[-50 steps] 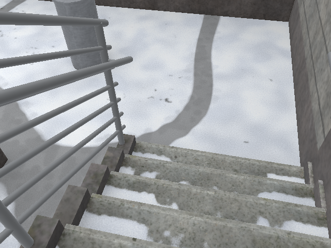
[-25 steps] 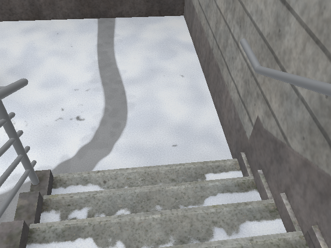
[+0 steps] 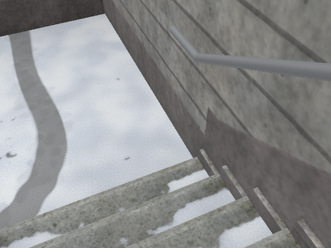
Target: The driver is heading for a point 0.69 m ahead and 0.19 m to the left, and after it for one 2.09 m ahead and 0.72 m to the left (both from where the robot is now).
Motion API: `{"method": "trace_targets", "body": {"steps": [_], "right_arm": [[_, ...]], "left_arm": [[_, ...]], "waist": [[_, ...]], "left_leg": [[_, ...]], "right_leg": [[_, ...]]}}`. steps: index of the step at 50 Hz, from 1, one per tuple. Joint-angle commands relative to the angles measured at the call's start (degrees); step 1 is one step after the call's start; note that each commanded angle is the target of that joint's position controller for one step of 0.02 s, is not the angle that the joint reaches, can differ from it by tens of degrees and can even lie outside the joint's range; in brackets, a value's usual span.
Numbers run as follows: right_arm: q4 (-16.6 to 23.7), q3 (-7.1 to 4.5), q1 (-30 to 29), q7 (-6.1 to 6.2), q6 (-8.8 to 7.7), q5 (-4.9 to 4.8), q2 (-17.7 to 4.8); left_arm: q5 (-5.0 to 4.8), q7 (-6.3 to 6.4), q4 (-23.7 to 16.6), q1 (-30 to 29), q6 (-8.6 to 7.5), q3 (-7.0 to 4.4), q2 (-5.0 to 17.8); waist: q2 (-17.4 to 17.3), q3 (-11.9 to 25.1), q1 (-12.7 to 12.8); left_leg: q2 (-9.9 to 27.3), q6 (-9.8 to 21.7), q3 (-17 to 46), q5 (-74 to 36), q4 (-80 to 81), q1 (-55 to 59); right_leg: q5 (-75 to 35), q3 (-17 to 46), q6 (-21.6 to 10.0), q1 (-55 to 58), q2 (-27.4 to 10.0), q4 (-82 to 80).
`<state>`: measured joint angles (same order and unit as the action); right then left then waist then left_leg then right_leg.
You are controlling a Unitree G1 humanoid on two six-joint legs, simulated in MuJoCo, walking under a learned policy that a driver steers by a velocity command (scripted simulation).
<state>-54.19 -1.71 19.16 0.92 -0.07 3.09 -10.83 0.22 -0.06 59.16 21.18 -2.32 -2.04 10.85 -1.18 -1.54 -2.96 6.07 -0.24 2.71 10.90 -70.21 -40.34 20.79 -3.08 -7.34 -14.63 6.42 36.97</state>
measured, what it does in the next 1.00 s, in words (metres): goes down: left foot 0.16 m lower, then right foot 0.16 m lower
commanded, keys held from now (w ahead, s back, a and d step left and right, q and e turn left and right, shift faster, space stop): w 0.70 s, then w+q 0.30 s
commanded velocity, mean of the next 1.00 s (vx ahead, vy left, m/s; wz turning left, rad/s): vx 0.50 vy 0.00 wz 0.04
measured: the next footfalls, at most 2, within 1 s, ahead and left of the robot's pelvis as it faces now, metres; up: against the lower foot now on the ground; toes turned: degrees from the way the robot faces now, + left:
left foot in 0.32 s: +0.28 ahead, +0.16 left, -0.16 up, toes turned +0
right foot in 0.92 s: +0.63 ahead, -0.11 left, -0.33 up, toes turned +0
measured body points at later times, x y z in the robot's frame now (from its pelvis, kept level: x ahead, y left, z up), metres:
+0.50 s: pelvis +0.24 +0.07 -0.16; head +0.23 +0.09 +0.29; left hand +0.26 +0.33 -0.31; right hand +0.23 -0.16 -0.30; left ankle +0.24 +0.16 -0.88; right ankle +0.24 -0.05 -0.69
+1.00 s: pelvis +0.52 -0.01 -0.31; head +0.53 -0.03 +0.14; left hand +0.68 +0.23 -0.42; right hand +0.41 -0.25 -0.46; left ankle +0.32 +0.15 -0.80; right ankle +0.59 -0.10 -1.05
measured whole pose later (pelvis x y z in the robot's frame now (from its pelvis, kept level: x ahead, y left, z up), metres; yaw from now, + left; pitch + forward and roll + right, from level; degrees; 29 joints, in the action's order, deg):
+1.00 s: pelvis +0.52 -0.01 -0.31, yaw +4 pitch +0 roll +2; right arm -59.5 -2.6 30.2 1.7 -2.7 0.7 -13.1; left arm 1.5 -1.5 51.9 4.3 -3.3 -2.7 11.9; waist -0.8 -1.6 -7.9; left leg -2.7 6.2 7.3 45.5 -99.9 -20.8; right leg 10.0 -2.7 -1.9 -20.7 -2.1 31.1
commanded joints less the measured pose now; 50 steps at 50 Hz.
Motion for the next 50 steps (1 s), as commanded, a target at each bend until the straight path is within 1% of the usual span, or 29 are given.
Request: {"method": "trace_targets", "body": {"steps": [1, 4, 7, 12, 14, 16, 17, 18, 19, 20, 21, 23, 24, 26, 27, 29, 31, 35, 37, 39, 40, 41, 43, 44, 46, 47, 48, 49, 50], "right_arm": [[-0.33, -2.15, 5.78, -0.76, -0.23, -0.54, -5.95], [2.32, -1.98, -2.90, -2.03, -0.85, 0.08, -4.74], [5.44, -1.45, -10.02, -2.03, -1.28, 0.51, -4.01], [9.25, -0.85, -17.13, -2.32, -2.75, -2.08, -3.80], [5.93, -1.35, -8.84, -2.13, -3.42, -2.30, -4.90], [-2.54, -2.80, 13.60, -1.29, -2.86, -2.33, -7.63], [-4.11, -3.17, 17.80, -1.45, -2.81, -1.29, -11.40], [-2.97, -2.65, 19.16, -2.48, -2.74, -2.21, -11.37], [-2.78, -3.49, 20.04, -2.54, -2.48, -3.79, -13.56], [-2.46, -3.50, 16.46, -1.28, -2.20, -3.69, -13.22], [-1.60, -1.97, 11.73, -0.70, -2.33, -2.86, -9.12], [-1.75, -0.18, 8.93, -1.27, -3.75, -0.12, -6.37], [-1.98, 0.85, 5.49, -1.28, -4.62, -0.90, -4.76], [-0.79, 0.87, 1.59, -0.78, -6.62, -2.58, -7.21], [-1.30, 0.36, 1.82, -0.71, -7.03, -2.86, -8.97], [-1.53, -0.54, 4.28, -0.82, -6.64, -2.78, -11.49], [-3.76, 0.53, 9.90, 0.19, -6.02, -3.95, -6.28], [-5.40, -0.77, 19.02, 0.65, -5.75, -0.97, -7.96], [-3.80, -0.52, 15.43, 1.31, -5.89, -1.08, -6.43], [-1.17, -1.20, 12.36, 0.21, -4.88, -1.10, -8.48], [-1.03, -1.36, 12.29, -0.07, -4.68, -0.93, -8.22], [-1.61, -1.04, 14.09, -0.18, -4.44, -0.42, -7.53], [-2.42, -1.10, 15.53, 0.54, -3.79, 0.20, -6.17], [-2.74, -1.03, 15.77, 0.61, -3.36, 0.84, -6.26], [-3.72, -2.30, 15.65, -0.03, -3.24, -0.72, -9.83], [-6.01, -2.53, 23.17, -0.43, -3.26, -2.38, -5.43], [-6.24, -1.79, 27.99, 0.95, -3.66, -4.85, -4.78], [-2.39, -1.07, 21.85, 1.47, -3.66, -4.95, -5.34], [-1.11, -1.46, 9.30, 1.49, -2.82, -0.90, -7.49]], "left_arm": [[-0.89, 0.41, -1.84, 0.99, -2.89, -1.52, 6.28], [-0.81, 1.41, -1.71, 2.00, -2.71, -0.68, 3.62], [0.12, 2.48, -1.93, 3.95, -2.23, -0.65, 5.98], [2.57, 4.29, -1.45, 8.22, -0.72, 0.10, 6.90], [2.62, 4.17, -1.23, 7.87, -0.59, 0.03, 8.35], [2.33, 3.67, 0.17, 8.06, -0.13, 0.07, 7.88], [-0.12, 3.17, 0.13, 13.88, -0.82, -0.48, 4.25], [-1.47, 4.25, -1.21, 15.76, -0.93, -0.58, 6.60], [-0.83, 4.50, -3.36, 10.69, -1.05, -0.71, 8.38], [0.14, 4.36, -5.45, 2.41, -0.70, -0.78, 8.08], [1.75, 3.49, -6.15, -2.95, 0.13, -0.83, 7.98], [1.83, 2.38, -5.32, -2.57, 2.27, -0.41, 4.92], [1.42, 1.78, -5.17, -2.84, 2.30, -0.78, 5.05], [2.21, 0.47, -7.48, -7.39, 2.41, -0.18, 3.80], [3.13, -0.09, -6.73, -7.20, 2.65, 0.40, 2.28], [1.83, -0.31, -2.56, -0.50, 3.60, -0.35, 3.10], [1.86, -0.08, -5.29, -11.20, 3.07, -1.46, 6.41], [1.41, -0.21, -9.30, -24.47, 1.18, -1.89, 6.17], [2.38, -1.47, -10.24, -27.45, -0.28, -1.32, 5.16], [1.21, -2.84, -10.34, -27.06, 0.11, -0.28, 2.68], [0.97, -3.33, -10.69, -26.88, 0.09, -0.40, 3.45], [0.10, -3.08, -11.48, -27.92, -0.28, -0.41, 3.53], [0.17, -1.40, -11.36, -25.93, -1.37, -0.96, 5.81], [0.30, -0.78, -9.39, -19.83, -1.88, -1.81, 7.86], [1.82, -0.31, -3.44, 1.84, -1.04, -3.84, 12.47], [3.11, -1.17, -2.43, 6.86, -1.13, -3.50, 14.45], [2.49, -1.74, -2.72, 11.64, -1.04, -3.96, 15.34], [0.43, -1.57, -2.66, 12.92, 0.02, -5.32, 19.18], [0.50, -0.36, -5.03, 6.72, 0.76, -3.95, 11.71]], "waist": [[5.39, -0.12, -1.18], [5.51, -2.52, 0.63], [3.60, -4.24, 3.68], [3.41, -8.72, 9.28], [2.35, -4.82, 7.38], [-4.71, 2.23, -2.53], [-17.90, 9.48, 0.33], [-13.59, 15.12, 0.08], [-10.34, 15.84, -1.81], [-8.27, 9.63, -2.46], [-1.68, 1.05, -0.87], [-2.73, -5.32, 3.11], [-0.50, -8.06, 6.50], [-3.83, -7.59, 8.35], [-6.25, -4.18, 7.86], [-8.27, 2.58, 9.06], [-3.41, -2.90, 5.33], [-2.83, -7.25, -2.93], [1.19, -6.92, -3.07], [1.29, -5.62, -4.97], [0.72, -6.14, -5.72], [0.16, -6.93, -7.12], [-2.12, -7.77, -8.06], [-0.43, -6.78, -5.46], [2.62, 3.76, 5.66], [11.15, 10.32, 3.48], [11.71, 19.38, 4.86], [17.55, 23.71, 7.11], [7.28, 11.22, 8.52]], "left_leg": [[0.22, 1.61, 2.18, -23.09, 11.11, 2.88], [-0.69, 2.19, 1.70, -37.32, 22.31, 4.93], [-3.04, 0.98, 1.01, -36.78, 27.43, 7.87], [-1.12, 1.79, 3.64, -27.62, 46.25, 7.89], [-3.51, 2.68, -2.07, -24.27, 43.58, 22.88], [-3.52, 4.38, -4.52, -27.27, 51.63, 44.71], [7.30, 9.07, 5.86, -53.52, 35.16, 61.97], [14.05, 10.54, 12.94, -53.81, 26.12, 71.05], [18.56, 15.83, 20.79, -33.84, 34.85, 68.67], [20.45, 19.42, 27.29, -10.05, 45.51, 59.88], [18.04, 18.40, 23.82, -2.76, 48.76, 46.59], [14.34, 17.46, 21.03, -2.44, 48.44, 26.68], [8.96, 13.56, 14.93, -4.32, 47.31, 19.40], [4.17, 11.92, 8.05, -11.00, 52.17, 7.95], [3.76, 11.46, 7.28, -14.61, 52.27, 8.77], [5.61, 12.39, 7.98, -20.05, 48.76, 13.91], [6.61, 13.20, 12.66, -7.95, 45.57, 29.81], [6.64, 15.45, 16.75, 6.52, 40.47, 40.63], [3.60, 14.12, 14.37, 9.93, 35.66, 32.70], [0.05, 12.23, 11.08, 10.44, 34.56, 21.63], [-0.20, 12.02, 11.56, 6.10, 32.56, 21.79], [-0.12, 11.64, 12.88, 4.40, 30.91, 26.13], [-1.80, 11.07, 13.06, -0.73, 23.41, 31.15], [-2.15, 11.45, 12.86, -2.79, 15.63, 31.13], [-6.92, 11.62, 9.64, 0.82, -10.39, 19.17], [-12.08, 9.22, 6.53, 41.26, -32.94, 3.37], [-9.55, 7.89, 7.62, 43.18, -41.57, -5.11], [-7.52, 6.72, 3.99, 37.14, -47.02, -16.46], [-5.49, 6.92, 0.94, 23.01, -40.42, -18.25]], "right_leg": [[-22.41, 15.70, -7.51, -5.77, -14.40, -10.27], [-0.90, 16.11, -6.40, -9.25, -12.09, -6.23], [0.71, 17.57, -6.36, -10.91, -12.35, -1.10], [-7.01, 20.47, -7.33, -3.11, -12.77, 10.30], [-15.14, 19.81, -7.07, -7.41, -13.15, 17.98], [-15.60, 10.90, -4.67, -11.97, -5.90, 46.35], [26.50, 5.42, -0.94, -29.10, 2.37, 73.31], [32.59, 4.64, -0.35, -43.01, 0.14, 86.62], [25.50, 4.72, -0.21, -51.62, -0.50, 90.75], [18.12, 2.71, 1.59, -57.38, -2.06, 86.68], [11.90, 5.84, 2.01, -55.67, -4.71, 80.16], [7.02, 7.02, 2.72, -46.02, -6.68, 68.33], [-4.44, 10.03, 3.35, -42.80, -7.83, 53.54], [-20.15, 3.35, 6.07, -28.38, -7.83, 27.90], [-25.99, 2.14, 5.97, -21.40, -8.32, 22.68], [-32.13, 2.66, 5.40, -13.86, -8.34, 26.02], [-35.92, 8.52, 4.65, -32.52, -11.08, 17.51], [-34.90, 11.24, 6.37, -44.00, -10.53, 7.09], [-46.78, 8.24, 7.50, -33.68, -11.81, -1.24], [-47.86, 4.09, 7.01, -16.54, -10.10, -8.18], [-47.94, 3.78, 6.70, -14.15, -10.09, -10.14], [-46.40, 4.77, 6.87, -13.68, -10.93, -15.96], [-47.10, 6.43, 6.31, -11.39, -12.89, -22.80], [-44.15, 5.66, 5.86, -5.97, -13.44, -25.49], [-40.99, 2.74, 6.71, 21.87, -13.90, -19.12], [-60.11, 8.05, 6.06, 37.19, -21.21, -0.86], [-65.79, 14.97, 3.15, 46.55, -30.28, 8.23], [-26.94, 29.35, -4.34, 45.07, -38.78, -3.49], [2.93, 26.24, -2.27, 30.30, -30.89, -15.73]]}}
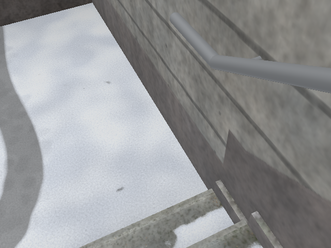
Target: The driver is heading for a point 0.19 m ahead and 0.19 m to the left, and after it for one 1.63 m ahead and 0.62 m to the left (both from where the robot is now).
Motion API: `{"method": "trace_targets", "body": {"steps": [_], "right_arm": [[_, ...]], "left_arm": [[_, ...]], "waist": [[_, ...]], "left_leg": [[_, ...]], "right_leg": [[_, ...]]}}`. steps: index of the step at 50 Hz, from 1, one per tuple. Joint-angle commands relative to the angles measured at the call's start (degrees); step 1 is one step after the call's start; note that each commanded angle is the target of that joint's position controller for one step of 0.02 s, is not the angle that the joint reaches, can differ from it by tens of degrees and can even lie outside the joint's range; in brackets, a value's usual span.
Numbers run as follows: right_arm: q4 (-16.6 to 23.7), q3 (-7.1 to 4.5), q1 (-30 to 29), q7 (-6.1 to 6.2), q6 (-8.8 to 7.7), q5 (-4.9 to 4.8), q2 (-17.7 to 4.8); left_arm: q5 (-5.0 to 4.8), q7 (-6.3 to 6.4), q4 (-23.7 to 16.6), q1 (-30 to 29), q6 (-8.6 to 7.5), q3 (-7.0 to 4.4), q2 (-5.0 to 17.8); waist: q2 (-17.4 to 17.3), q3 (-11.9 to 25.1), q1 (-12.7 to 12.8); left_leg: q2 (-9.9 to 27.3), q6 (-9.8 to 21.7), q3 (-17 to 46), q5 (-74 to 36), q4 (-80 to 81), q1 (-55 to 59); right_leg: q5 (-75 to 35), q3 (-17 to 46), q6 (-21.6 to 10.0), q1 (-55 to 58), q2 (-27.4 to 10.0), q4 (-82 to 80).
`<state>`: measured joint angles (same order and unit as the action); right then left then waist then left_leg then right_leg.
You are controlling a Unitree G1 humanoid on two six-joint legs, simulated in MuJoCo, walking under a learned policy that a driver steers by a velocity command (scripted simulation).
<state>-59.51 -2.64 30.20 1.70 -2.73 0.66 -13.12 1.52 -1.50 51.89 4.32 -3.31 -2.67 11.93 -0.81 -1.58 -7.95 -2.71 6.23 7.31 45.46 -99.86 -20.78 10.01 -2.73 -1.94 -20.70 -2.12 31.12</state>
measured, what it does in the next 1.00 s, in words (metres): goes down, turning left: left foot 0.16 m lower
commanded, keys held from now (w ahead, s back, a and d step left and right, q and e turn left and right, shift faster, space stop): w+q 0.82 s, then w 0.18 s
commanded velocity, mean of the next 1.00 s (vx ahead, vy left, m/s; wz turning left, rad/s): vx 0.50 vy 0.00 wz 0.52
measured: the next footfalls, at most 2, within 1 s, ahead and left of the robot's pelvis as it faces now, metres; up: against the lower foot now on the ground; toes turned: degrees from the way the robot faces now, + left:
left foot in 0.50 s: +0.36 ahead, +0.15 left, -0.16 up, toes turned +18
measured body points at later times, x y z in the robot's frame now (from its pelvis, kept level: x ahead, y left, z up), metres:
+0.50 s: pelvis +0.23 +0.04 -0.14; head +0.24 +0.07 +0.31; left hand +0.09 +0.25 -0.29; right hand +0.50 -0.12 -0.22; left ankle +0.33 +0.14 -0.87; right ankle +0.08 -0.10 -0.71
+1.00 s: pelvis +0.46 +0.12 -0.21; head +0.43 +0.13 +0.24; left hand +0.46 +0.42 -0.32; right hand +0.57 -0.12 -0.34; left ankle +0.32 +0.14 -0.89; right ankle +0.65 +0.06 -0.92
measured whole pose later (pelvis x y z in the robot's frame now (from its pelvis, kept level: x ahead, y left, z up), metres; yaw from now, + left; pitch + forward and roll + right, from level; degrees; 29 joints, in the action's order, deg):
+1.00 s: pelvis +0.46 +0.12 -0.21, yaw +33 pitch +0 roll +0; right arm -53.3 -1.5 27.1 1.8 -2.0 2.1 -12.1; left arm 2.2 -1.5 47.6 8.1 -1.4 -3.8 15.4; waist 3.3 3.8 -4.3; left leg -12.0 7.0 11.2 37.2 -51.9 -12.7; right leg -17.9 4.7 0.6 -29.8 -1.0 36.1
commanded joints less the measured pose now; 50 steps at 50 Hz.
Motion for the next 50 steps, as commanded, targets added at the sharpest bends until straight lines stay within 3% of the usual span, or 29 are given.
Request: {"method": "trace_targets", "body": {"steps": [1, 2, 4, 5, 6, 8, 9, 11, 12, 15, 17, 19, 21, 23, 24, 25, 26, 27, 28, 29, 30, 32, 34, 35, 36, 38, 41, 43, 50], "right_arm": [[7.23, -0.53, -6.21, -0.15, 0.11, 2.54, -4.09], [6.86, -1.10, -8.81, -0.68, 0.13, 3.44, -6.00], [5.92, -0.74, -6.19, -1.40, 1.77, 3.07, -2.09], [7.96, -0.42, -8.08, -2.06, 2.03, 2.89, -0.69], [8.81, -0.54, -9.94, -2.10, 2.59, 3.67, -0.77], [6.32, -0.88, -3.91, -2.22, 3.63, 3.43, -1.29], [6.62, -1.30, -5.05, -2.44, 3.70, 2.22, -1.87], [9.85, -1.85, -14.50, -2.68, 3.22, 3.38, -2.31], [11.07, -2.09, -16.88, -2.78, 3.11, 2.66, -2.58], [14.81, -2.03, -25.40, -4.07, 3.71, 2.51, -2.43], [16.40, -1.33, -31.03, -4.60, 3.07, 2.84, -0.99], [18.42, -1.07, -36.62, -5.18, 1.50, 1.23, -1.24], [18.93, -0.76, -36.14, -5.45, 1.73, 0.76, -1.01], [14.60, -1.84, -25.39, -4.55, 2.17, 0.20, -3.22], [10.99, -2.70, -13.34, -4.05, 1.78, 0.28, -4.59], [5.61, -3.87, -5.70, -3.56, 1.93, 1.70, -7.48], [6.70, -4.61, -5.66, -3.98, 1.81, 2.07, -12.73], [8.05, -4.79, -1.20, -4.07, 2.50, -2.07, -14.91], [8.74, -5.17, 1.66, -2.66, 3.79, -1.61, -16.85], [9.21, -3.90, -5.29, -1.89, 4.62, -1.54, -11.87], [9.93, -3.06, -7.21, -1.31, 3.79, -0.08, -11.08], [9.67, 0.03, -10.33, -1.95, 1.59, 0.18, -4.23], [10.57, 0.43, -14.03, -1.00, -0.06, -0.39, -5.49], [10.06, -0.10, -13.34, -0.78, -0.25, -0.50, -7.73], [9.23, -1.40, -11.37, -0.99, -0.19, 0.59, -10.97], [7.53, -0.88, -8.67, -0.81, 0.08, -0.64, -7.27], [7.78, -0.57, -5.70, 0.51, -0.21, -1.13, -5.02], [8.26, -0.37, -4.91, 0.26, -0.11, -0.85, -4.34], [8.97, 0.16, -3.31, 0.33, 0.31, 2.56, -5.56]], "left_arm": [[-0.60, 2.04, 1.68, 20.59, 1.37, -2.87, 10.07], [-0.11, 2.18, 0.67, 16.25, 0.35, -1.32, 5.70], [0.35, 3.01, 1.50, 14.68, -1.78, -1.35, 5.69], [-1.04, 3.24, 1.78, 13.57, -2.89, -0.63, 4.68], [-2.10, 3.41, 2.49, 15.48, -3.15, -0.62, 4.71], [-1.57, 3.13, 2.36, 17.07, -3.81, -1.90, 9.06], [-1.95, 2.75, 1.90, 17.52, -4.10, -1.66, 7.07], [-2.54, 3.49, 3.14, 20.32, -4.39, -0.50, 2.41], [-2.51, 4.22, 2.32, 20.49, -3.74, -0.32, 1.99], [-0.36, 5.32, 1.11, 23.04, -2.26, -0.64, 3.81], [-0.87, 5.95, 1.46, 26.02, -1.74, -0.28, 3.84], [0.25, 6.11, 2.32, 27.28, -1.42, -1.14, 5.75], [0.37, 5.86, 3.51, 27.44, -0.59, -1.64, 6.53], [1.51, 5.60, 3.91, 27.40, 0.43, -2.17, 9.61], [1.35, 5.64, 3.59, 25.90, 0.60, -2.33, 9.82], [0.47, 4.91, 3.43, 24.21, 0.62, -2.18, 9.54], [0.11, 3.68, 1.83, 29.00, 0.68, -1.34, 3.85], [-1.08, 3.28, -3.55, 25.36, 0.22, -1.38, 6.62], [-0.74, 3.00, -8.77, 16.76, -0.32, -0.80, 6.19], [0.98, 3.57, -7.15, 10.35, 0.85, -1.02, 7.03], [1.16, 3.78, -7.33, 13.43, 1.49, -0.34, 5.29], [1.43, 4.05, -5.66, 14.03, 3.69, -0.26, 4.60], [1.74, 3.19, -7.80, 7.67, 4.17, 0.14, 4.69], [2.49, 2.90, -8.04, 5.95, 3.81, 0.38, 3.94], [2.84, 2.64, -3.18, 14.92, 3.52, 0.16, 3.55], [1.00, 2.64, -2.84, 12.79, 3.31, -1.78, 8.13], [1.16, 1.98, -6.32, 1.08, 2.66, -1.59, 6.99], [1.11, 1.04, -6.32, 1.46, 2.49, -1.56, 5.77], [-0.04, -0.43, -10.44, -5.23, 0.12, -1.07, 5.25]], "waist": [[12.82, 5.99, 12.02], [3.28, -1.81, 9.07], [4.88, -4.69, 4.98], [6.78, -5.49, 3.82], [6.54, -4.36, 4.28], [9.43, 3.39, 1.98], [8.45, 4.09, 1.84], [8.69, 0.10, 4.64], [9.27, -1.46, 5.37], [5.98, -4.57, 9.01], [2.22, -7.36, 12.52], [3.49, -10.35, 15.95], [5.60, -10.34, 15.33], [2.17, -6.79, 11.03], [3.16, 0.20, 5.23], [-4.12, 4.35, 1.53], [-15.69, 7.91, 5.44], [-12.76, 20.48, 1.27], [-12.24, 23.34, -1.79], [-0.92, 10.61, 0.77], [-6.30, 6.62, 3.89], [-0.10, -0.59, 9.03], [2.54, -3.91, 10.75], [2.13, -1.88, 10.76], [-1.79, 3.29, 12.40], [-0.54, 0.70, 11.59], [-1.26, -3.83, 8.26], [-3.50, -2.84, 7.26], [-4.97, -4.45, 1.17]], "left_leg": [[3.70, -0.30, -3.72, -17.16, -10.10, -37.95], [6.51, -0.60, -0.74, -26.35, 5.00, -32.07], [5.76, -2.20, 0.38, -36.14, 16.97, -22.24], [4.52, -3.54, 0.55, -40.89, 24.59, -21.85], [4.38, -4.53, -0.27, -43.34, 29.32, -20.34], [2.44, -3.53, -2.92, -48.54, 24.44, -17.96], [2.39, -2.27, -3.00, -56.47, 29.96, -18.36], [3.05, -0.90, 0.39, -65.15, 36.50, -23.11], [2.73, -0.97, 0.44, -67.50, 40.35, -24.75], [1.96, -2.65, -2.62, -76.25, 52.82, -21.50], [1.81, -3.81, -4.19, -78.23, 60.73, -19.50], [2.85, -3.57, -8.78, -75.65, 67.30, -12.63], [5.20, -1.10, -7.97, -65.29, 70.62, -8.74], [4.29, 1.15, -10.28, -53.18, 76.54, -1.39], [4.10, 3.63, -9.33, -52.41, 76.92, 12.68], [0.93, 3.62, -13.82, -58.55, 76.47, 24.22], [10.28, 8.36, -2.41, -85.88, 54.09, 43.48], [18.26, 15.64, 14.26, -90.82, 53.52, 53.26], [25.28, 19.10, 30.13, -58.55, 72.30, 51.93], [20.94, 14.28, 26.46, -38.87, 79.00, 39.69], [24.05, 15.75, 28.52, -29.98, 79.62, 28.89], [17.28, 11.52, 23.39, -19.57, 77.05, 9.00], [9.91, 9.14, 18.44, -25.58, 80.10, -6.63], [8.90, 10.02, 18.10, -35.55, 81.41, -9.55], [9.81, 10.48, 18.03, -44.49, 78.65, -5.64], [6.57, 8.86, 17.62, -37.09, 74.20, 1.38], [5.06, 9.61, 22.08, -23.14, 73.79, -2.45], [4.11, 9.97, 21.80, -20.82, 70.32, -0.37], [1.20, 9.22, 19.33, -32.23, 57.07, 4.62]], "right_leg": [[16.09, 27.46, -10.76, 26.76, -25.13, -12.37], [6.04, 20.15, -8.77, 13.72, -21.15, -11.51], [-8.49, 11.68, -6.74, 0.33, -16.41, -11.01], [-16.35, 10.12, -6.86, -1.72, -16.72, -9.91], [-26.75, 8.08, -7.34, -1.20, -16.48, -8.17], [-37.77, 6.85, -8.84, 3.51, -17.61, -2.23], [-29.24, 3.18, -7.01, 3.80, -14.66, -2.52], [-14.40, 3.18, -4.71, 6.58, -13.68, -1.25], [-9.71, 2.28, -4.02, 7.24, -13.09, 0.89], [3.99, 0.02, -3.16, 4.73, -13.80, 6.66], [11.34, -0.70, -2.58, 4.12, -14.65, 10.20], [11.16, -2.60, -2.56, 1.49, -14.38, 11.26], [5.03, -0.25, -4.31, 3.92, -16.46, 15.27], [-8.11, -1.94, -5.77, 8.98, -16.99, 28.60], [-14.23, -2.18, -6.14, 5.95, -17.31, 42.37], [-8.93, -8.08, -4.25, 0.23, -11.43, 61.39], [42.66, -9.24, -1.80, -27.73, -3.24, 90.66], [39.71, -2.66, 0.01, -39.16, -2.55, 97.50], [34.84, 0.42, 1.52, -47.77, -0.32, 92.03], [29.15, 0.92, 1.31, -48.53, -1.51, 83.83], [23.97, 4.26, 0.92, -45.05, -3.77, 77.21], [11.27, 7.79, 1.61, -37.82, -4.95, 63.22], [-0.91, 6.91, 4.91, -28.73, -3.74, 46.74], [-3.85, 5.49, 6.01, -21.27, -2.69, 40.88], [-9.59, 4.46, 5.40, -18.41, -1.87, 45.78], [-17.66, 8.42, 5.06, -25.05, -3.77, 36.11], [-30.82, 8.29, 4.23, -22.82, -1.94, 20.60], [-32.99, 7.58, 2.96, -20.49, -0.77, 15.79], [-24.12, 6.87, 2.24, -11.04, 2.04, -2.81]]}}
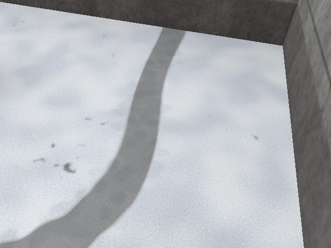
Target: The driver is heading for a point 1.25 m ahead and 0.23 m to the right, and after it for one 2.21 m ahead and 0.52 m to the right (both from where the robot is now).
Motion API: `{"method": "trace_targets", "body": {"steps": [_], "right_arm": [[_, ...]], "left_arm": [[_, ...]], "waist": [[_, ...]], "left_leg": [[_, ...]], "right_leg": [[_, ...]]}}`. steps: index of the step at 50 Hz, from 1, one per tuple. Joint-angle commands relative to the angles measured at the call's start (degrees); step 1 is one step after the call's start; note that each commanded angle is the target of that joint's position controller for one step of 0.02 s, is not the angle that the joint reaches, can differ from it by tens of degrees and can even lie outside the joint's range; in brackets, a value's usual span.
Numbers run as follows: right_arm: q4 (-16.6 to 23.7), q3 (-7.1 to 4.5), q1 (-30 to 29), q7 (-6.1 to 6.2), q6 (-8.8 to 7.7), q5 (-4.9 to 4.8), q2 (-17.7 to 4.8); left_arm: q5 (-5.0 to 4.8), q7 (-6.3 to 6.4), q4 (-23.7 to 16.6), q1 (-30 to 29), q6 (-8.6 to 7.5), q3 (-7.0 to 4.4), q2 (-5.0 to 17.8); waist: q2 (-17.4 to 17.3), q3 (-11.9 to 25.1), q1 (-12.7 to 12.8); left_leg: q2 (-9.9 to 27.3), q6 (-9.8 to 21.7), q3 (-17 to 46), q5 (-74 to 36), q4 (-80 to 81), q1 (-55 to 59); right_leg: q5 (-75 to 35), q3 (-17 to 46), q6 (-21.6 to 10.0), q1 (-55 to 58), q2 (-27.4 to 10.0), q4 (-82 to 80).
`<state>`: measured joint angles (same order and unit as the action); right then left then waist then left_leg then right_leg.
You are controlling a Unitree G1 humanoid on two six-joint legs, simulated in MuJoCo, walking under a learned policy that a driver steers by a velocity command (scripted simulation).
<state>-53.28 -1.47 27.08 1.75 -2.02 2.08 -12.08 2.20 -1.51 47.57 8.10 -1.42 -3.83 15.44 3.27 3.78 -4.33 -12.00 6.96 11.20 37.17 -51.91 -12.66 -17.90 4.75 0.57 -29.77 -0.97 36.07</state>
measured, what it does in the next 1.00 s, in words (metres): goes down: right foot 0.16 m lower, then left foot 0.16 m lower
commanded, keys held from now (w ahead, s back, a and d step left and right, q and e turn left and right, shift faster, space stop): w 0.68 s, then no key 0.32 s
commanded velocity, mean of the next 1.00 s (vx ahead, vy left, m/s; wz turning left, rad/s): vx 0.43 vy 0.00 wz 0.07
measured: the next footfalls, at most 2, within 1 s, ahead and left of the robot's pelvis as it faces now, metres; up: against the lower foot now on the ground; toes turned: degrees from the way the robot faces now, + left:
right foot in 0.12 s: +0.17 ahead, -0.13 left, -0.16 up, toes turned +2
left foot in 0.66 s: +0.56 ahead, +0.03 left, -0.33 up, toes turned +2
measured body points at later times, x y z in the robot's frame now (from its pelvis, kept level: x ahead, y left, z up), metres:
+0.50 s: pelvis +0.28 -0.06 -0.15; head +0.29 -0.08 +0.30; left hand +0.16 +0.17 -0.28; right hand +0.48 -0.29 -0.27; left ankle +0.48 +0.07 -0.83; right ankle +0.13 -0.13 -0.85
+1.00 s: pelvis +0.61 -0.05 -0.28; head +0.65 -0.06 +0.16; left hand +0.72 +0.19 -0.42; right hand +0.52 -0.29 -0.43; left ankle +0.52 +0.03 -1.01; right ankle +0.75 -0.15 -1.00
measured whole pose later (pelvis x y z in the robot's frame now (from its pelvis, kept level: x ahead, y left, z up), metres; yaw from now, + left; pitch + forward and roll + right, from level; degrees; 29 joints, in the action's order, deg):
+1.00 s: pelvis +0.61 -0.05 -0.28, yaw +1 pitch +0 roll +2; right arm -64.5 -1.5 25.4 1.0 -4.4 -0.4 -11.2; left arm 1.7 -0.3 55.3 7.3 -4.1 -1.1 11.7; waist 0.7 -4.6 -1.9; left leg -5.1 4.0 -2.8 23.6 -30.1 -5.9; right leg -1.0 1.3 -3.3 -28.8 0.5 34.0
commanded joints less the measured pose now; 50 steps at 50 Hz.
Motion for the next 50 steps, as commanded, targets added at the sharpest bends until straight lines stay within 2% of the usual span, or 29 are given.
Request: {"method": "trace_targets", "body": {"steps": [1, 4, 6, 7, 8, 9, 10, 11, 13, 15, 17, 20, 23, 27, 30, 31, 32, 33, 34, 35, 36, 37, 38, 39, 40, 42, 44, 47, 50], "right_arm": [[2.01, -0.95, -0.28, 0.84, -0.22, 1.49, -6.64], [-0.80, -0.55, 1.28, 2.07, 0.08, 1.78, -6.66], [-1.88, -1.08, -0.40, 0.34, 0.25, 0.17, -7.08], [-1.58, -1.22, 4.84, -0.45, -0.36, -1.23, -3.45], [-2.01, -0.75, 8.66, 0.47, -0.10, -1.67, -4.16], [0.67, -0.94, 3.71, 1.06, -0.38, -1.22, -7.52], [1.77, -1.44, -9.09, 0.96, 0.15, 1.69, -9.48], [3.47, -2.05, -17.36, 0.83, 0.81, 2.23, -10.67], [1.75, -1.43, -18.10, -0.68, 1.68, 1.89, -6.56], [1.53, -1.27, -20.00, -2.50, 1.62, 1.41, -4.95], [-2.26, -0.92, -14.83, -2.96, 1.49, 2.23, -2.38], [1.56, -1.41, -27.48, -3.51, -0.75, 1.52, -4.44], [1.93, -0.75, -29.44, -4.52, -0.85, 1.39, -1.73], [7.39, -0.30, -42.02, -3.85, -2.08, -0.32, -2.39], [6.28, 0.36, -38.27, -4.20, -2.32, -2.05, -1.07], [4.00, 0.04, -32.43, -3.75, -2.43, -1.69, -2.31], [1.90, -0.60, -25.61, -3.38, -2.36, -0.59, -4.01], [-1.77, -1.20, -13.36, -3.30, -2.64, 0.05, -5.17], [-4.71, -2.13, -3.22, -3.09, -2.71, 0.24, -8.65], [-5.48, -2.46, 4.19, -3.14, -2.86, 0.55, -10.95], [-5.13, -2.65, 4.98, -2.96, -2.77, -1.20, -10.33], [-3.90, -3.08, 2.24, -1.48, -2.26, -0.47, -10.33], [-2.76, -2.34, -1.99, -0.41, -2.12, 0.08, -6.49], [-3.57, -1.73, -4.51, 0.15, -2.89, -0.97, -5.58], [-3.86, -0.79, -7.04, 0.23, -3.00, -1.58, -3.69], [-4.65, -0.13, -10.43, -0.08, -3.52, -0.06, -2.59], [-4.71, -0.31, -12.06, -0.60, -4.31, -1.01, -2.89], [-6.10, -0.54, -9.38, -0.83, -3.87, -2.70, -3.53], [-7.81, -0.49, -5.98, -0.61, -3.15, -2.77, -4.05]], "left_arm": [[-1.64, -0.25, -5.89, -8.20, -2.08, 0.03, 1.32], [-3.15, 1.15, -0.88, 3.11, -2.16, -1.03, 3.01], [-1.49, 2.04, 6.28, 24.06, -1.60, -2.08, 4.11], [-2.06, 1.34, 6.90, 30.29, -1.06, -2.13, 6.19], [-2.77, -0.26, 6.33, 30.73, -1.36, -1.15, 4.72], [-3.80, 0.62, 5.28, 29.40, -1.40, -2.59, 9.34], [-3.94, 2.13, 4.99, 25.80, -1.27, -2.22, 6.40], [-2.62, 2.73, 4.13, 20.45, -1.60, -0.26, 3.01], [-1.46, 2.69, 6.95, 21.00, -3.76, 0.77, 2.96], [-2.86, 2.76, 5.50, 15.19, -4.91, 1.06, 3.54], [-3.06, 2.68, 7.13, 18.80, -4.91, 0.08, 6.25], [-5.22, 3.69, 7.86, 20.62, -5.26, 1.36, 0.07], [-1.43, 2.41, 9.00, 22.26, -4.74, 1.36, 0.03], [0.25, 2.87, 13.02, 30.73, -4.36, 2.26, -1.03], [1.74, 4.73, 16.70, 32.77, -2.13, 3.27, -2.71], [2.14, 4.68, 17.20, 32.91, -1.74, 3.20, -1.97], [0.49, 4.39, 17.50, 33.20, -1.76, 3.03, -1.46], [-0.04, 4.50, 17.39, 31.11, -1.68, 3.10, -1.53], [-1.68, 3.78, 15.76, 27.16, -2.41, 2.35, -0.78], [-5.77, 5.32, 14.75, 32.06, -2.39, 1.94, -0.37], [-5.98, 5.63, 10.86, 25.50, -2.78, 2.16, 2.97], [-4.57, 4.82, 8.37, 19.38, -2.87, 2.07, 3.56], [-2.41, 3.87, 7.74, 13.63, -2.67, 1.73, 2.88], [0.52, 2.92, 7.87, 11.37, -2.30, 0.64, 3.52], [1.38, 1.92, 7.76, 11.91, -1.04, 1.03, 0.10], [1.01, 0.68, 8.31, 13.73, -0.25, 2.29, -5.93], [-1.39, 0.56, 8.40, 14.57, -1.43, 2.81, -5.56], [-1.21, 1.09, 10.26, 13.76, -2.13, 2.76, -3.72], [0.27, 1.62, 11.92, 15.40, -2.58, 2.31, -0.53]], "waist": [[-9.59, -10.24, -2.74], [-5.60, -10.07, -1.02], [1.79, -1.04, 7.71], [13.52, 8.38, 7.66], [11.96, 11.08, 6.45], [17.08, 12.04, 8.72], [6.86, 0.26, 10.41], [-0.96, -9.50, 9.02], [-6.10, -14.67, 4.14], [-0.68, -13.00, 1.80], [6.33, -5.71, 1.87], [-1.58, -8.56, 4.95], [0.10, -10.21, 7.47], [-2.14, -16.64, 15.78], [-1.58, -16.70, 15.35], [-3.18, -13.90, 13.56], [-3.51, -10.40, 11.16], [-4.34, -6.70, 4.37], [-8.97, 0.83, 0.23], [-12.68, 16.11, -0.24], [-8.84, 21.34, -3.84], [-10.03, 18.49, -3.66], [-4.52, 11.58, -2.09], [0.31, 3.29, -0.01], [1.34, -2.38, 4.71], [-4.14, -4.10, 8.50], [-11.63, -2.76, 9.75], [-9.80, -1.81, 8.85], [-4.64, -3.83, 10.20]], "left_leg": [[10.50, 8.55, 16.04, -25.57, 6.15, -2.43], [9.01, 7.94, 12.82, -35.08, -8.10, 0.98], [5.05, 4.97, 2.64, -26.82, -35.15, -17.51], [-0.61, 2.59, -3.07, 14.26, -60.65, -33.93], [3.45, 2.92, -4.27, 13.72, -71.23, -44.52], [4.51, 0.98, -8.41, 8.06, -73.69, -54.34], [7.71, -0.25, -8.22, -1.49, -66.08, -61.26], [10.80, -1.30, -6.33, -8.21, -55.06, -58.43], [12.91, -2.68, -2.73, -19.09, -35.88, -49.64], [13.40, -5.67, -10.10, -33.35, -8.64, -29.76], [12.84, -4.62, -11.18, -45.43, -11.85, -22.12], [14.09, -3.49, -10.53, -66.08, 11.16, -26.86], [14.01, -2.59, -10.88, -69.21, 12.38, -19.24], [13.19, -5.00, -14.03, -59.24, 23.54, -26.35], [14.04, -4.49, -12.91, -55.66, 35.20, -19.58], [12.96, -3.72, -13.78, -54.51, 37.48, -15.08], [11.61, -2.82, -15.27, -54.30, 36.48, -3.50], [15.45, -0.91, -12.22, -61.13, 40.67, 12.16], [22.90, 1.27, -6.37, -83.46, 30.98, 32.05], [37.79, 9.12, 5.50, -109.28, 8.06, 58.95], [39.50, 14.08, 10.16, -94.66, 11.41, 64.98], [38.55, 16.51, 11.94, -67.44, 18.77, 58.89], [35.06, 14.50, 10.46, -56.84, 26.01, 44.27], [33.35, 11.39, 7.06, -58.60, 28.32, 29.72], [29.88, 9.05, 2.46, -61.78, 31.83, 12.35], [22.34, 6.72, -4.92, -68.71, 34.44, -4.09], [19.00, 5.06, -9.75, -74.20, 32.54, -8.70], [19.44, 2.98, -8.33, -64.87, 29.39, -7.53], [16.60, 0.32, -8.48, -58.58, 18.05, -7.75]], "right_leg": [[3.69, 0.97, -1.01, 0.16, -0.49, -11.61], [1.77, -0.37, -2.28, 10.83, -2.70, -26.13], [-5.59, -4.76, -4.34, 41.89, -2.14, -14.70], [-14.09, 6.32, -8.94, 58.48, -12.90, 1.67], [-10.47, 11.75, -9.05, 61.61, -16.85, 7.18], [17.63, 26.57, -19.51, 60.80, -25.35, -5.23], [39.17, 29.69, -22.01, 49.13, -24.29, -15.18], [39.09, 25.68, -19.62, 35.18, -20.69, -16.62], [26.86, 19.01, -13.81, 17.96, -13.83, -12.73], [16.16, 9.06, -11.33, 4.95, -7.36, -19.93], [-1.66, 8.67, -11.65, 10.71, -9.27, -15.18], [21.01, 5.66, -10.33, 16.54, -3.96, -9.96], [29.96, 7.96, -11.32, 11.93, -3.36, -6.45], [21.06, 9.08, -11.37, 23.04, -3.46, 0.06], [10.97, 9.11, -10.37, 27.72, -2.27, 9.99], [5.04, 8.56, -10.49, 29.51, -2.03, 15.94], [1.22, 7.00, -9.66, 24.22, -1.88, 23.85], [8.13, 5.93, -9.43, 15.12, -0.64, 37.46], [45.47, -1.25, -7.88, 0.66, 5.16, 53.76], [69.81, -0.45, -5.00, -18.32, 6.44, 74.76], [64.53, 0.66, -4.95, -31.16, 3.54, 73.40], [59.83, -0.21, -5.14, -36.57, 0.81, 70.37], [54.81, -2.47, -4.93, -33.92, -0.25, 65.79], [44.37, 0.49, -4.49, -28.68, -0.67, 55.36], [40.55, -0.80, -3.40, -18.21, -2.35, 42.38], [33.23, -3.43, -1.35, -0.59, -0.98, 23.53], [24.95, -5.29, -1.86, 10.72, 1.43, 8.62], [15.90, -6.49, -3.05, 17.82, 3.32, 2.92], [6.69, -4.88, -5.47, 26.89, 2.61, -6.66]]}}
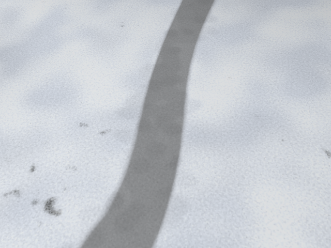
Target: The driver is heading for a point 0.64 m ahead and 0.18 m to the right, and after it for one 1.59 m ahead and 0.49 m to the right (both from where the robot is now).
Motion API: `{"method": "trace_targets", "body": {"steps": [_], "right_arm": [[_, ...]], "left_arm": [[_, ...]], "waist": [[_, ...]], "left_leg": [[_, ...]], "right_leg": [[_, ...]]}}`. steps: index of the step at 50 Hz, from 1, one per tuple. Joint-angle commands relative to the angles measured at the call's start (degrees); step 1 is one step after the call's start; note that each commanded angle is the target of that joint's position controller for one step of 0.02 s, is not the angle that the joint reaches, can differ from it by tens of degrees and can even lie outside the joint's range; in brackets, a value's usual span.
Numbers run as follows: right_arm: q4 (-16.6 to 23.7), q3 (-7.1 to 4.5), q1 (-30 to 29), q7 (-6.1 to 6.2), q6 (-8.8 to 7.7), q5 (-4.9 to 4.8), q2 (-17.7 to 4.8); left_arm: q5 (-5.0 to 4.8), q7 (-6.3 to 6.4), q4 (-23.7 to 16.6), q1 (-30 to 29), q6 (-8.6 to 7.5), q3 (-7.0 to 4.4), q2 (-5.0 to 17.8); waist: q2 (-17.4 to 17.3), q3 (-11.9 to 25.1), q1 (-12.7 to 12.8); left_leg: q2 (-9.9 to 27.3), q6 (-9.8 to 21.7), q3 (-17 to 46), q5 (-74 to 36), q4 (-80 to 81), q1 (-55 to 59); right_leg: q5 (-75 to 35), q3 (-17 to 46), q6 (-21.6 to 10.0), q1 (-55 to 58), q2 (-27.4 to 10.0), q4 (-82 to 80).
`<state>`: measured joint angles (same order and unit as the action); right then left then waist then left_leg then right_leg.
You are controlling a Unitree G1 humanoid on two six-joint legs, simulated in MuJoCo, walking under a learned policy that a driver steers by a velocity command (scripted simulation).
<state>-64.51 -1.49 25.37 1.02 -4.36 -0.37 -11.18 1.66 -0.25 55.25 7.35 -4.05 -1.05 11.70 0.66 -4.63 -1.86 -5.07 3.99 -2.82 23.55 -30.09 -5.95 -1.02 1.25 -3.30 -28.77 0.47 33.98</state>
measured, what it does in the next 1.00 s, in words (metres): walks ahead, turning right: left foot, then right foot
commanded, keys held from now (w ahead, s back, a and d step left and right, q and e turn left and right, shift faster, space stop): no key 0.24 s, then w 0.18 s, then w+e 0.58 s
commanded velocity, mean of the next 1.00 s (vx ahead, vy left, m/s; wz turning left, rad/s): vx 0.30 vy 0.00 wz -0.22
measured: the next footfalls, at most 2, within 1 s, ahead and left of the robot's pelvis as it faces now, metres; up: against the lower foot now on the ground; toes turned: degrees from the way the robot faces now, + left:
left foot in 0.28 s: +0.09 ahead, +0.10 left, +0.00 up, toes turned +1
right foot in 0.72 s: +0.26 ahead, -0.13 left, +0.00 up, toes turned -10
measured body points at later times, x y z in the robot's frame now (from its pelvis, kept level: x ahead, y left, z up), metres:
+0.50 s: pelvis +0.09 +0.00 +0.02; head +0.09 +0.01 +0.47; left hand +0.16 +0.25 -0.12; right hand +0.04 -0.24 -0.13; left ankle +0.05 +0.10 -0.72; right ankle +0.13 -0.11 -0.68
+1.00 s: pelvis +0.29 -0.09 +0.02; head +0.30 -0.11 +0.47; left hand +0.34 +0.16 -0.11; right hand +0.36 -0.36 -0.11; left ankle +0.44 +0.05 -0.66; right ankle +0.22 -0.13 -0.72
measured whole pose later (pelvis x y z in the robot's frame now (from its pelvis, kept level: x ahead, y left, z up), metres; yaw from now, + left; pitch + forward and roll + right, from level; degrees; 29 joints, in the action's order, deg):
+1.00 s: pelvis +0.29 -0.09 +0.02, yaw -16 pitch +1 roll +1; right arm -50.9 -3.3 6.4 -1.0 -2.4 2.2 -13.3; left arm 0.2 -0.1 56.1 22.6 -3.4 -2.8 11.1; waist -1.9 -1.1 1.7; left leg 4.8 -1.4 0.6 8.6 -51.5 -36.5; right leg 13.1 4.5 -6.7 -4.0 6.7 16.8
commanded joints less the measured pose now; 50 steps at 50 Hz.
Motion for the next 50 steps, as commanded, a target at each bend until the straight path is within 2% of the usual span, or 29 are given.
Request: {"method": "trace_targets", "body": {"steps": [1, 2, 3, 4, 5, 7, 9, 12, 13, 14, 15, 16, 17, 18, 19, 21, 25, 27, 32, 34, 35, 36, 37, 38, 39, 41, 43, 44, 50], "right_arm": [[3.63, -0.07, 0.61, 0.35, -0.91, 0.27, -3.72], [1.90, 0.71, 9.39, 0.71, 0.27, -1.55, 0.01], [1.83, -0.07, 5.53, 0.95, 2.03, -0.09, -3.77], [2.83, -0.27, 2.69, 0.88, 3.05, 1.08, -3.96], [3.42, -0.01, 0.68, 0.90, 3.60, 1.42, -3.02], [3.14, 0.52, 0.90, 0.94, 4.52, 1.44, -1.62], [2.12, 0.95, 1.91, 1.23, 4.92, 0.99, -0.62], [1.69, 1.35, 1.66, 1.33, 4.83, 0.95, -0.19], [1.20, 1.51, 2.49, 1.18, 4.58, 1.45, 0.10], [1.49, 1.20, 1.92, 0.95, 4.30, 2.49, -1.25], [2.17, 1.14, 2.23, 0.57, 4.00, 3.28, -2.29], [2.57, 0.57, 2.46, 0.42, 3.94, 2.77, -4.99], [1.79, -0.36, 5.09, 0.48, 3.56, 1.75, -7.63], [2.07, -1.15, 3.17, 0.74, 3.21, 2.30, -9.05], [2.80, -1.15, 0.99, 0.87, 2.89, 2.32, -7.80], [3.52, -1.24, -0.76, 0.84, 1.92, 2.08, -6.66], [2.45, -1.87, 1.66, 1.17, 0.16, 1.66, -6.12], [2.36, -1.97, 3.29, 1.30, -0.29, 1.95, -5.72], [2.70, -2.81, 3.71, 1.07, -0.85, 2.33, -8.67], [3.46, -3.08, 1.16, 0.75, -0.69, 1.99, -9.58], [3.78, -3.00, -0.02, 0.47, -0.60, 1.60, -9.57], [4.40, -2.54, -0.36, 0.17, -0.65, 1.82, -8.41], [8.39, -1.57, -1.96, -0.55, -0.89, 1.35, -5.14], [9.97, -1.96, -3.73, -1.30, -1.55, 2.30, -5.84], [11.20, -2.47, -8.50, -1.51, -1.40, 2.57, -7.97], [11.19, -2.44, -10.14, -1.83, -1.75, 1.40, -6.73], [11.01, -2.34, -8.35, -1.80, 0.01, 2.83, -5.66], [11.28, -2.58, -8.12, -1.78, 0.88, 3.11, -5.90], [18.34, -2.25, -23.64, -2.20, 1.74, 2.45, -5.44]], "left_arm": [[1.21, 0.67, 4.24, 17.99, -0.72, -1.14, 8.02], [-0.39, 0.70, 3.98, 19.18, 0.00, -1.23, 8.23], [-1.73, 0.57, 2.78, 16.75, 0.69, -0.31, 5.48], [-1.38, 0.92, 1.98, 12.80, 1.26, -0.35, 5.86], [-0.80, 1.38, 1.21, 8.96, 1.88, -0.09, 5.22], [-0.14, 1.88, 1.00, 4.73, 2.46, 0.09, 4.60], [0.08, 1.69, 1.89, 5.43, 2.35, 0.06, 4.32], [-0.87, 1.52, 2.93, 4.85, 2.34, -0.08, 4.80], [-1.39, 1.28, 3.14, 4.59, 2.76, -0.42, 5.33], [-1.86, 0.93, 3.17, 5.14, 3.41, -1.02, 6.18], [-1.56, 0.49, 2.62, 4.56, 4.10, -1.28, 5.85], [-1.93, 0.04, 0.66, 1.60, 4.70, -1.17, 4.34], [-1.94, -0.33, -1.01, -1.84, 4.47, -1.04, 3.08], [-1.18, -0.67, -1.37, -0.88, 3.60, -1.06, 2.04], [-0.46, -0.84, -0.71, 0.50, 3.10, -1.47, 2.95], [0.16, -1.52, 0.53, 3.15, 2.17, -1.97, 2.89], [-0.51, -1.93, -0.50, 0.61, 1.89, -1.71, 1.21], [-0.40, -1.56, -1.91, -1.81, 1.81, -1.71, 1.54], [-0.17, -1.57, -5.53, -5.57, 1.11, -1.63, 2.61], [-0.50, -1.40, -4.57, -0.63, 0.57, -1.84, 2.57], [-0.42, -1.16, -2.49, 5.53, 0.20, -2.31, 2.82], [-0.10, -0.54, 0.45, 14.24, -0.36, -3.75, 5.78], [0.38, 0.55, 1.02, 23.33, -0.70, -5.82, 13.66], [-1.13, 0.24, 1.62, 24.02, 0.05, -5.66, 14.53], [-0.97, 0.22, 0.56, 18.86, 0.72, -5.20, 13.16], [-0.85, -0.01, -1.74, 11.59, 1.06, -3.85, 8.41], [-1.42, 0.13, -2.59, 10.02, 0.37, -3.07, 6.68], [-1.57, 0.04, -2.27, 11.24, 0.02, -3.21, 7.38], [-1.49, 0.50, -1.66, 17.82, 0.03, -3.63, 8.48]], "waist": [[4.68, 7.27, 6.37], [14.45, 18.49, 5.28], [8.45, 18.53, 5.82], [5.74, 13.30, 4.64], [3.80, 9.32, 3.37], [5.28, 6.02, 0.67], [5.31, 7.52, 0.44], [4.87, 8.47, -0.72], [4.54, 8.69, -1.21], [4.19, 6.71, -0.76], [3.14, 4.74, -1.10], [-3.93, -0.23, -1.76], [-11.53, -4.02, -3.09], [-14.06, -6.52, -1.98], [-9.94, -6.85, -0.14], [-6.91, -4.28, 1.71], [-7.41, -2.14, 0.77], [-7.03, -1.57, -0.58], [-7.39, -1.96, -0.87], [-6.84, -1.06, 1.98], [-5.41, 1.26, 4.83], [-0.94, 6.04, 8.15], [13.43, 11.40, 11.30], [16.45, 13.40, 9.75], [7.98, 6.81, 7.65], [0.10, 1.02, 3.87], [2.30, 1.82, 1.47], [2.74, 2.35, 0.91], [2.92, -0.16, 3.56]], "left_leg": [[5.64, 1.05, 2.34, -26.71, -13.59, -17.21], [0.95, -0.41, 0.19, 11.15, -29.16, -16.97], [1.11, -0.54, 3.40, 17.82, -33.17, -18.86], [2.28, -0.85, 4.39, 15.65, -34.41, -20.10], [3.78, -1.23, 4.50, 11.94, -31.92, -19.51], [5.00, -2.08, 2.94, 6.97, -23.26, -13.32], [4.25, -2.36, 1.59, 4.05, -16.10, -8.94], [4.17, -2.16, 0.91, -4.42, -5.08, -3.19], [3.45, -1.62, -0.25, -7.26, -0.96, -0.24], [3.06, -0.67, -0.12, -3.94, 0.07, 0.22], [6.15, 0.82, 4.07, 3.57, 3.52, 0.14], [10.79, 3.49, 13.71, 17.94, 11.92, -4.47], [18.20, 6.65, 25.31, 25.89, 22.03, -5.37], [23.82, 8.17, 31.05, 23.16, 26.47, -5.60], [23.05, 8.33, 29.25, 17.87, 26.56, -5.58], [20.02, 7.56, 23.30, 7.95, 25.09, -1.37], [17.36, 6.03, 13.25, -2.00, 23.36, 2.78], [18.88, 6.57, 11.36, -4.11, 22.92, 4.15], [22.00, 6.92, 8.26, -10.48, 19.48, 4.46], [20.86, 5.24, 4.23, -18.76, 13.59, 1.83], [18.68, 3.93, 0.58, -27.59, 5.83, -1.52], [15.75, 1.81, -3.97, -33.11, -7.99, -7.43], [9.74, -2.34, -9.23, -19.09, -30.96, -23.87], [2.86, -2.41, -0.87, 5.68, -39.59, -35.54], [7.53, -1.23, 3.01, 2.68, -42.74, -40.19], [10.84, -1.05, 3.97, -7.27, -35.91, -35.32], [10.75, -2.82, 3.57, -9.66, -31.26, -29.66], [10.10, -3.51, 3.08, -9.88, -30.74, -28.83], [8.63, -6.32, 2.09, -19.29, -17.43, -34.19]], "right_leg": [[-42.28, 8.30, -4.60, 31.61, -9.71, -3.80], [-56.45, 19.65, -14.85, 37.41, -23.19, -3.52], [-41.58, 22.52, -15.86, 33.31, -22.15, -6.02], [-26.84, 21.11, -15.00, 27.08, -19.81, -9.11], [-16.12, 19.01, -13.48, 20.74, -17.76, -12.33], [-9.52, 12.60, -10.09, 11.58, -13.38, -15.95], [-8.24, 10.37, -8.68, 10.94, -11.61, -16.41], [2.29, 9.96, -6.71, 9.58, -10.81, -16.37], [15.45, 10.08, -5.40, 7.52, -9.74, -17.09], [29.11, 11.27, -4.09, 4.55, -8.73, -18.16], [37.97, 10.95, -2.90, 0.72, -7.27, -16.69], [39.18, 5.74, -1.16, -4.20, -2.55, -11.92], [30.10, -0.71, 0.18, -7.43, 2.01, 0.54], [22.77, -3.08, 0.13, -8.52, 1.85, 8.70], [20.90, -1.36, 0.07, -9.09, 0.06, 12.37], [17.97, -0.84, 0.18, -8.94, -1.18, 14.97], [14.38, -1.97, 0.61, -7.61, -1.15, 12.50], [14.43, -2.67, 0.40, -7.12, -1.88, 10.04], [19.13, -4.77, -1.71, -2.98, -2.47, 4.35], [17.86, -7.63, -3.14, 5.26, -0.11, -0.62], [16.20, -9.44, -3.96, 14.65, 2.89, -3.84], [16.86, -5.14, -5.51, 26.89, 2.15, -4.92], [27.26, 22.33, -11.47, 38.91, -14.11, -14.14], [25.76, 43.40, -15.57, 42.57, -20.99, -24.12], [25.50, 34.38, -14.56, 38.76, -19.18, -20.95], [13.47, 23.06, -11.06, 26.92, -14.06, -21.88], [2.26, 16.75, -9.70, 22.38, -10.08, -22.54], [-2.56, 15.77, -10.44, 21.95, -9.59, -22.27], [-5.80, 15.22, -10.56, 22.83, -7.84, -23.00]]}}
Velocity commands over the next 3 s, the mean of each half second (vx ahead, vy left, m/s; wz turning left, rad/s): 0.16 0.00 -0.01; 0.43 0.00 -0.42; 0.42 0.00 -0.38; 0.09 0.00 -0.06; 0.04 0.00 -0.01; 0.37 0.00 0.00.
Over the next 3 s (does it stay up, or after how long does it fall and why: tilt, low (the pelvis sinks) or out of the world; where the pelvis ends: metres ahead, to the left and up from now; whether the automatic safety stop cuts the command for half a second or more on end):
stays up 0.78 -0.31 0.02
